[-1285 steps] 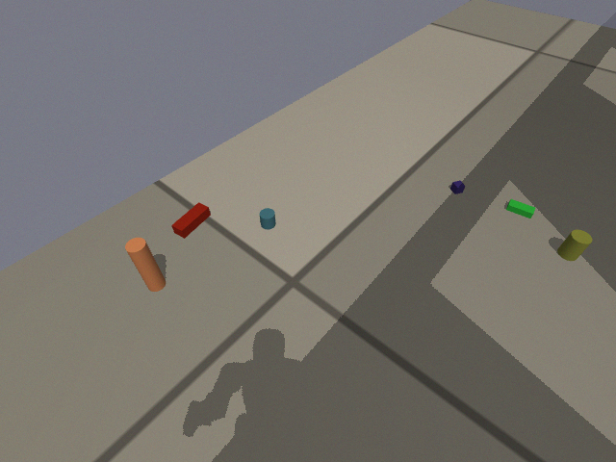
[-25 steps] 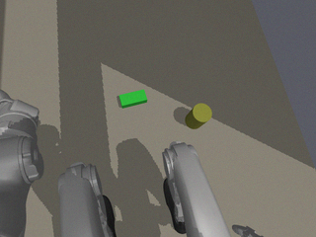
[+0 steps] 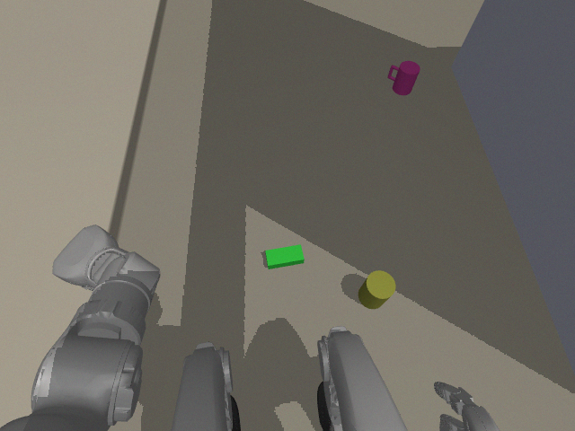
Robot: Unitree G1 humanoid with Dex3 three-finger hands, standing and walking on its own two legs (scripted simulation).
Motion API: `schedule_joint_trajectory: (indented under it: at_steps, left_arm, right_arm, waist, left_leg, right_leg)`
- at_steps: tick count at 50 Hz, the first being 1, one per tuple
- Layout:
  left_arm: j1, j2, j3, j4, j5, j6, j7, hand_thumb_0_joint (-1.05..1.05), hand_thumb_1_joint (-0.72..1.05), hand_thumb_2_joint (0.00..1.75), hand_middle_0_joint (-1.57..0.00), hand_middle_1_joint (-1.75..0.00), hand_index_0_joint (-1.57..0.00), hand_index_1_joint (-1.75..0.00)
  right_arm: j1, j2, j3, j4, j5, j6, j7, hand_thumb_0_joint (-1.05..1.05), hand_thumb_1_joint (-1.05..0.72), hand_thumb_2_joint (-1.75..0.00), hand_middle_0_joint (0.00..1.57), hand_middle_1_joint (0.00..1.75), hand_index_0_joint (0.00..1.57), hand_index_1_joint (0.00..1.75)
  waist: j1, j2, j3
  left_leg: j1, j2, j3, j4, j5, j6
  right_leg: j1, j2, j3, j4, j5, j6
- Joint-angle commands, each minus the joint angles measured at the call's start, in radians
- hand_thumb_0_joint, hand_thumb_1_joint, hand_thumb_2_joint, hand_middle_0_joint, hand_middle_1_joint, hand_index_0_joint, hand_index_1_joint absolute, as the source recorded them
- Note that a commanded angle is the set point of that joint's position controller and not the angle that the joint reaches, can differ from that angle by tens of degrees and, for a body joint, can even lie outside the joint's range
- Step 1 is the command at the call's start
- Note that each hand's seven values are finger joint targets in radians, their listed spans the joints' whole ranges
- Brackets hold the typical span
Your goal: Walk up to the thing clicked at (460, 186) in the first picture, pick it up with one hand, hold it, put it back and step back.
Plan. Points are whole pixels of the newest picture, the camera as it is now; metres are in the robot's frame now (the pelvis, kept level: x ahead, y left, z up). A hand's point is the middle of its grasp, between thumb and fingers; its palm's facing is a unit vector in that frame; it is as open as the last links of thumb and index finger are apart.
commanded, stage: lift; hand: left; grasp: from above
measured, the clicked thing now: (116, 272) +0.40 +0.27 -0.12
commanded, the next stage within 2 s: hold in 0.64 s
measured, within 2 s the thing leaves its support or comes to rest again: neither
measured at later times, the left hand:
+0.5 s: hand (86, 241) +0.38 +0.23 +0.06, palm faces -0.21 -0.40 -0.89, open 7.2 cm
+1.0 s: hand (44, 223) +0.37 +0.24 +0.11, palm faces -0.20 -0.40 -0.89, open 7.1 cm
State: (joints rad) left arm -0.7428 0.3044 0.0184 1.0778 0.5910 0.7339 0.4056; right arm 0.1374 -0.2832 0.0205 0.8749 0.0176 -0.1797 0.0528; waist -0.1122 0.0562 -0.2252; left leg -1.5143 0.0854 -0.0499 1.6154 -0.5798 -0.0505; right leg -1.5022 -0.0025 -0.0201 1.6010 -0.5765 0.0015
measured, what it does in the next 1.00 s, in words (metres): rises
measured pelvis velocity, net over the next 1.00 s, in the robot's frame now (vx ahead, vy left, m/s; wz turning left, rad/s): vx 0.06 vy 0.01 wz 0.02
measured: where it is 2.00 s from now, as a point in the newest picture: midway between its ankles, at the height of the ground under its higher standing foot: outside the picture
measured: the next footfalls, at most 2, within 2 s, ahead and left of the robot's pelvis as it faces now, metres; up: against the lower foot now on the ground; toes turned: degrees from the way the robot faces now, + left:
none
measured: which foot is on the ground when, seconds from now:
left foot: down 0.00-1.00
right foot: down 0.00-1.00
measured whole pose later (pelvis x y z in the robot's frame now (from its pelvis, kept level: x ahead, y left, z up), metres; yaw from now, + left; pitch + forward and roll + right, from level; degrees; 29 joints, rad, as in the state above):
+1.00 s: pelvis +0.06 +0.01 +0.17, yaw +1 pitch +9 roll +0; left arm -0.68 0.15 -0.06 1.16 0.51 0.83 0.48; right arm 0.20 -0.28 0.00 0.90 0.01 -0.15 0.09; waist -0.05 0.02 -0.11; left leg -0.61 0.06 0.02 0.80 -0.36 -0.03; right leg -0.60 -0.03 -0.01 0.80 -0.36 0.02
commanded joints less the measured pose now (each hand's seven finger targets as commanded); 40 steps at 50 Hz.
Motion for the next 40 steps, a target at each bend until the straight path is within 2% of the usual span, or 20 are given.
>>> schedule_joint_trajectory:
  at_steps: [1, 3, 5, 8, 10, 11, 14, 15, 16, 17, 18, 20, 21, 22, 23, 24, 30, 34, 38, 40]
  left_arm:
    - [-0.386, 0.179, -0.041, -0.132, 0.032, 0.011, 0.056, 0.0, 0.63, 0.43, -1.11, -0.28, -1.09, -0.31]
    - [-0.363, 0.147, -0.05, -0.07, 0.032, 0.017, 0.067, 0.0, 0.66, 0.46, -1.12, -0.31, -1.1, -0.33]
    - [-0.333, 0.112, -0.05, 0.001, 0.013, 0.024, 0.079, 0.0, 0.66, 0.46, -1.13, -0.28, -1.1, -0.31]
    - [-0.388, 0.097, -0.053, 0.01, 0.004, 0.018, 0.087, 0.0, 0.69, 0.44, -1.12, -0.32, -1.11, -0.34]
    - [-0.375, 0.113, -0.047, 0.033, 0.01, 0.019, 0.096, 0.0, 0.68, 0.41, -1.11, -0.32, -1.1, -0.33]
    - [-0.357, 0.098, -0.053, 0.036, 0.01, 0.018, 0.104, 0.0, 0.69, 0.42, -1.11, -0.33, -1.1, -0.34]
    - [-0.363, 0.081, -0.051, 0.013, 0.004, 0.025, 0.12, 0.0, 0.73, 0.44, -1.13, -0.37, -1.13, -0.37]
    - [-0.35, 0.089, -0.039, 0.004, -0.006, 0.028, 0.128, 0.0, 0.75, 0.43, -1.15, -0.36, -1.15, -0.37]
    - [-0.352, 0.094, -0.035, -0.001, -0.007, 0.034, 0.137, 0.0, 0.75, 0.44, -1.13, -0.38, -1.13, -0.38]
    - [-0.342, 0.069, -0.04, 0.006, -0.016, 0.041, 0.142, 0.0, 0.75, 0.42, -1.13, -0.38, -1.14, -0.38]
    - [-0.356, 0.085, -0.031, -0.021, -0.021, 0.045, 0.147, 0.0, 0.75, 0.42, -1.12, -0.4, -1.13, -0.39]
    - [-0.348, 0.058, -0.036, -0.017, -0.04, 0.056, 0.149, 0.0, 0.77, 0.42, -1.13, -0.41, -1.14, -0.4]
    - [-0.359, 0.08, -0.024, -0.046, -0.048, 0.057, 0.148, 0.0, 0.78, 0.44, -1.13, -0.42, -1.14, -0.41]
    - [-0.356, 0.066, -0.03, -0.037, -0.054, 0.064, 0.144, 0.0, 0.77, 0.45, -1.13, -0.41, -1.14, -0.41]
    - [-0.367, 0.043, -0.045, -0.042, -0.053, 0.068, 0.139, 0.0, 0.77, 0.44, -1.12, -0.42, -1.13, -0.41]
    - [-0.371, 0.068, -0.037, -0.042, -0.043, 0.071, 0.141, 0.0, 0.76, 0.43, -1.11, -0.42, -1.12, -0.41]
    - [-0.324, 0.034, -0.061, -0.003, -0.027, 0.073, 0.138, 0.0, 0.82, 0.4, -1.14, -0.41, -1.15, -0.4]
    - [-0.322, 0.008, -0.075, -0.016, -0.045, 0.078, 0.135, 0.0, 0.85, 0.4, -1.15, -0.44, -1.17, -0.42]
    - [-0.342, 0.022, -0.078, -0.049, -0.033, 0.08, 0.14, 0.0, 0.8, 0.35, -1.13, -0.4, -1.14, -0.39]
    - [-0.35, 0.007, -0.086, -0.035, -0.033, 0.079, 0.139, 0.0, 0.81, 0.35, -1.14, -0.4, -1.15, -0.39]
  right_arm:
    - [0.084, -0.165, -0.056, -0.034, 0.013, -0.042, -0.029, 0.0, -0.89, -0.9, 0.2, 0.3, 0.2, 0.3]
    - [0.081, -0.151, -0.053, -0.024, 0.014, -0.046, -0.03, 0.0, -0.89, -0.9, 0.2, 0.3, 0.2, 0.3]
    - [0.08, -0.15, -0.055, -0.025, 0.012, -0.052, -0.032, 0.0, -0.89, -0.9, 0.2, 0.3, 0.2, 0.3]
    - [0.097, -0.144, -0.053, -0.029, 0.01, -0.049, -0.033, 0.0, -0.89, -0.9, 0.2, 0.3, 0.2, 0.3]
    - [0.1, -0.146, -0.054, -0.041, 0.007, -0.049, -0.028, 0.0, -0.89, -0.9, 0.2, 0.3, 0.2, 0.3]
    - [0.098, -0.139, -0.053, -0.043, 0.006, -0.049, -0.025, 0.0, -0.89, -0.9, 0.2, 0.3, 0.2, 0.3]
    - [0.118, -0.142, -0.058, -0.051, 0.0, -0.042, -0.019, 0.0, -0.89, -0.9, 0.2, 0.3, 0.2, 0.3]
    - [0.113, -0.147, -0.063, -0.054, -0.002, -0.038, -0.017, 0.0, -0.89, -0.9, 0.2, 0.3, 0.2, 0.3]
    - [0.114, -0.148, -0.063, -0.048, -0.005, -0.037, -0.013, 0.0, -0.89, -0.9, 0.2, 0.3, 0.2, 0.3]
    - [0.116, -0.143, -0.065, -0.042, -0.008, -0.032, -0.009, 0.0, -0.89, -0.9, 0.2, 0.3, 0.2, 0.3]
    - [0.121, -0.147, -0.064, -0.045, -0.009, -0.029, -0.008, 0.0, -0.89, -0.9, 0.2, 0.3, 0.2, 0.3]
    - [0.128, -0.145, -0.065, -0.039, -0.011, -0.022, -0.006, 0.0, -0.89, -0.9, 0.2, 0.3, 0.2, 0.3]
    - [0.124, -0.152, -0.071, -0.044, -0.011, -0.019, -0.006, 0.0, -0.89, -0.89, 0.2, 0.3, 0.2, 0.3]
    - [0.129, -0.151, -0.069, -0.043, -0.011, -0.015, -0.005, 0.0, -0.89, -0.89, 0.2, 0.3, 0.2, 0.3]
    - [0.134, -0.147, -0.065, -0.04, -0.012, -0.013, -0.004, 0.0, -0.89, -0.89, 0.2, 0.3, 0.2, 0.3]
    - [0.135, -0.154, -0.068, -0.044, -0.011, -0.01, -0.002, 0.0, -0.89, -0.89, 0.2, 0.3, 0.2, 0.3]
    - [0.113, -0.144, -0.069, -0.045, -0.011, -0.014, 0.008, 0.0, -0.89, -0.89, 0.2, 0.3, 0.2, 0.3]
    - [0.104, -0.141, -0.066, -0.048, -0.012, -0.017, 0.016, 0.0, -0.89, -0.89, 0.2, 0.3, 0.2, 0.3]
    - [0.087, -0.145, -0.065, -0.053, -0.009, -0.023, 0.024, 0.0, -0.89, -0.89, 0.2, 0.3, 0.2, 0.3]
    - [0.079, -0.142, -0.066, -0.049, -0.01, -0.022, 0.027, 0.0, -0.9, -0.89, 0.2, 0.3, 0.2, 0.3]
  waist:
    - [-0.029, 0.013, -0.434]
    - [-0.016, 0.004, -0.38]
    - [-0.019, -0.015, -0.32]
    - [-0.014, 0.009, -0.302]
    - [-0.01, -0.013, -0.294]
    - [-0.004, -0.02, -0.285]
    - [0.001, -0.013, -0.323]
    - [0.014, -0.004, -0.334]
    - [0.014, 0.0, -0.32]
    - [0.016, 0.001, -0.309]
    - [0.013, -0.004, -0.333]
    - [0.009, -0.031, -0.346]
    - [0.022, -0.016, -0.355]
    - [0.009, -0.031, -0.347]
    - [0.003, -0.048, -0.333]
    - [0.013, -0.05, -0.335]
    - [0.034, -0.066, -0.239]
    - [0.036, -0.078, -0.213]
    - [0.043, -0.064, -0.205]
    - [0.044, -0.056, -0.17]
  left_leg:
    - [0.465, -0.052, 0.019, -0.327, 0.058, 0.045]
    - [0.482, -0.054, 0.031, -0.365, 0.082, 0.047]
    - [0.518, -0.056, 0.034, -0.407, 0.099, 0.044]
    - [0.572, -0.062, 0.052, -0.452, 0.161, 0.046]
    - [0.593, -0.067, 0.06, -0.48, 0.193, 0.048]
    - [0.597, -0.07, 0.064, -0.498, 0.2, 0.049]
    - [0.673, -0.072, 0.074, -0.543, 0.265, 0.045]
    - [0.711, -0.072, 0.075, -0.561, 0.286, 0.042]
    - [0.733, -0.07, 0.073, -0.583, 0.298, 0.04]
    - [0.743, -0.071, 0.075, -0.599, 0.304, 0.039]
    - [0.767, -0.071, 0.075, -0.607, 0.33, 0.04]
    - [0.79, -0.074, 0.075, -0.633, 0.366, 0.042]
    - [0.813, -0.076, 0.08, -0.646, 0.379, 0.04]
    - [0.825, -0.075, 0.077, -0.659, 0.393, 0.041]
    - [0.819, -0.078, 0.077, -0.672, 0.392, 0.044]
    - [0.828, -0.082, 0.082, -0.682, 0.396, 0.046]
    - [0.879, -0.084, 0.086, -0.787, 0.334, 0.042]
    - [0.924, -0.085, 0.081, -0.839, 0.333, 0.041]
    - [0.975, -0.085, 0.085, -0.876, 0.333, 0.04]
    - [0.99, -0.086, 0.087, -0.889, 0.33, 0.039]
  right_leg:
    - [0.407, 0.044, -0.003, -0.384, 0.066, -0.006]
    - [0.453, 0.045, 0.003, -0.435, 0.084, -0.007]
    - [0.482, 0.043, -0.007, -0.471, 0.108, -0.008]
    - [0.545, 0.043, -0.002, -0.528, 0.175, -0.007]
    - [0.607, 0.04, 0.002, -0.565, 0.202, -0.003]
    - [0.637, 0.041, 0.006, -0.588, 0.202, -0.002]
    - [0.72, 0.039, 0.003, -0.625, 0.277, 0.001]
    - [0.74, 0.04, -0.004, -0.635, 0.3, -0.002]
    - [0.753, 0.041, -0.007, -0.649, 0.314, -0.003]
    - [0.767, 0.041, -0.006, -0.663, 0.32, -0.003]
    - [0.798, 0.039, -0.006, -0.671, 0.357, 0.001]
    - [0.849, 0.037, -0.003, -0.693, 0.419, 0.006]
    - [0.87, 0.035, -0.003, -0.703, 0.437, 0.005]
    - [0.879, 0.036, -0.003, -0.713, 0.466, 0.009]
    - [0.899, 0.033, 0.002, -0.729, 0.476, 0.013]
    - [0.92, 0.031, 0.008, -0.747, 0.487, 0.015]
    - [0.953, 0.036, 0.006, -0.837, 0.347, 0.006]
    - [0.989, 0.036, 0.003, -0.876, 0.337, 0.006]
    - [1.015, 0.036, 0.0, -0.902, 0.333, 0.003]
    - [1.001, 0.035, -0.001, -0.913, 0.335, 0.0]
